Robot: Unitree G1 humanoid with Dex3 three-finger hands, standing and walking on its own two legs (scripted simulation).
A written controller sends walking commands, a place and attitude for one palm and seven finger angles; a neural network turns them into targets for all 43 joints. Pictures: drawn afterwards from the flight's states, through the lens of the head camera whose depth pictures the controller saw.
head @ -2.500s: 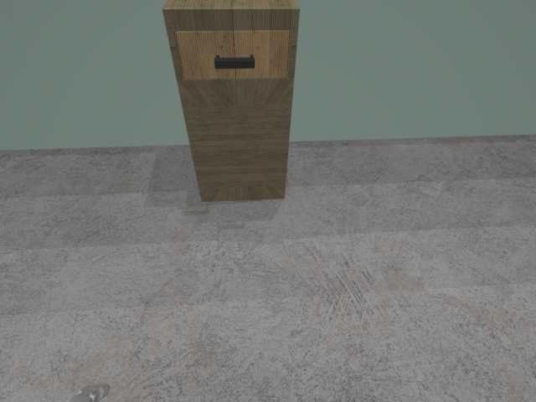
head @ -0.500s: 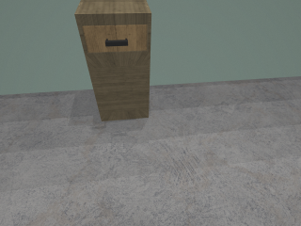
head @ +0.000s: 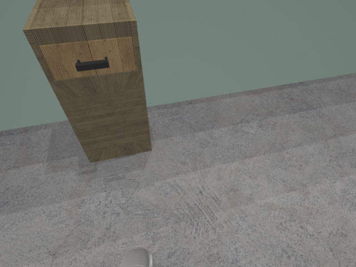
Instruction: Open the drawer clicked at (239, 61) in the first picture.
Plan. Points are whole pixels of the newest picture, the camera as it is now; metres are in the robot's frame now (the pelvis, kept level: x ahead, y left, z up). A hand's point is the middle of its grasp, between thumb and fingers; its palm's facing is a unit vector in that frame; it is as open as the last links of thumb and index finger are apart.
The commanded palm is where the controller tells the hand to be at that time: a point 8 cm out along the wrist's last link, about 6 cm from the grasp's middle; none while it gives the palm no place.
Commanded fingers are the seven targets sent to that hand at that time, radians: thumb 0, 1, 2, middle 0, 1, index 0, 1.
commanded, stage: walk to a spot facing it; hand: left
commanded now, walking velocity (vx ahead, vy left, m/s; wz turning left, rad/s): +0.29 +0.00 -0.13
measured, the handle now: (92, 62) +0.89 +0.44 -0.03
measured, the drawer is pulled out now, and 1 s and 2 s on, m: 0.00 0.00 0.00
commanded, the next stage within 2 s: turn to face it in 0.06 s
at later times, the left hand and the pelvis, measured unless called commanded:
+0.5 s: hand (96, 229) +0.24 +0.25 -0.17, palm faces +0.10 -0.98 -0.17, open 7.4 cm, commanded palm none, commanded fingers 0.00 0.90 0.90 -0.20 -0.30 -0.20 -0.30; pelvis +0.17 +0.07 +0.00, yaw +3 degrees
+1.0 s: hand (102, 245) +0.20 +0.22 -0.16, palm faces +0.31 -0.91 -0.27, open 7.3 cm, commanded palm none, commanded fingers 0.00 0.90 0.90 -0.20 -0.30 -0.20 -0.30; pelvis +0.20 +0.02 +0.00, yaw +16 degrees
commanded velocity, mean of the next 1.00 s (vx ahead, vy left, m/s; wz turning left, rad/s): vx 0.05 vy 0.00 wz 0.28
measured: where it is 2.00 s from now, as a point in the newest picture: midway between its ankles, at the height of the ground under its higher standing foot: (160, 227)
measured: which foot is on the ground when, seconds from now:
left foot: up 0.00-0.12, down 0.14-0.76, up 0.78-1.00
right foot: down 0.00-0.14, up 0.16-0.72, down 0.74-1.00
